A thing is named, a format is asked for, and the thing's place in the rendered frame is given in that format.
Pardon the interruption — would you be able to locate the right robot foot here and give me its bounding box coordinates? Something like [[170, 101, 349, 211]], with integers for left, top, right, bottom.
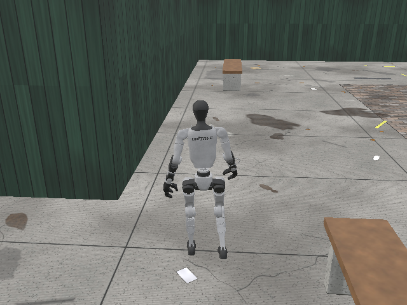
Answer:
[[217, 246, 228, 259]]

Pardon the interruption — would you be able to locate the robot left forearm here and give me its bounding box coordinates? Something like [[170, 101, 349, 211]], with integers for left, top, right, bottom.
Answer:
[[165, 155, 178, 184]]

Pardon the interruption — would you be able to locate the right robot hand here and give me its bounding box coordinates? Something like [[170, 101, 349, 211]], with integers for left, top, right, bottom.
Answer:
[[223, 168, 238, 180]]

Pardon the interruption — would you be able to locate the robot right forearm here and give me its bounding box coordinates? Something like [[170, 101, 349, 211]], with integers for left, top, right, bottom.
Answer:
[[226, 151, 237, 171]]

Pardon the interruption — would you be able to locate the left robot upper arm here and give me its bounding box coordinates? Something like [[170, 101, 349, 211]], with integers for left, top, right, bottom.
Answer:
[[172, 128, 188, 165]]

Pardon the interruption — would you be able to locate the right robot upper arm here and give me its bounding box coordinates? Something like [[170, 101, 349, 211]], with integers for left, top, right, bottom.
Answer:
[[215, 127, 233, 161]]

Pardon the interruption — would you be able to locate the robot foot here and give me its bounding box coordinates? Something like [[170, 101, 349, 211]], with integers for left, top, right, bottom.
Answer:
[[217, 246, 228, 259], [187, 240, 196, 255]]

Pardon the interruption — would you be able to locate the left robot hand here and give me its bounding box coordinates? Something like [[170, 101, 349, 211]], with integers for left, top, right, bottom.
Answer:
[[163, 182, 178, 198]]

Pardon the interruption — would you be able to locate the left robot foot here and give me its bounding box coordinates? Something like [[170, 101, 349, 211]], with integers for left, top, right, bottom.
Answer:
[[187, 240, 196, 255]]

